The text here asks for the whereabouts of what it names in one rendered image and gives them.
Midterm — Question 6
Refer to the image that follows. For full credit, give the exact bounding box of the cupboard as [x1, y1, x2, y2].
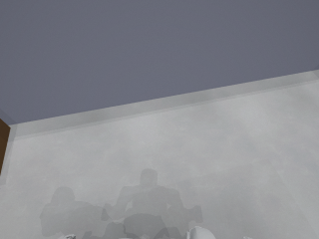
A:
[0, 119, 11, 175]

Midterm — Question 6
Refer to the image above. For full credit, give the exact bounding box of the robot right thigh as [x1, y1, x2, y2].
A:
[185, 227, 216, 239]

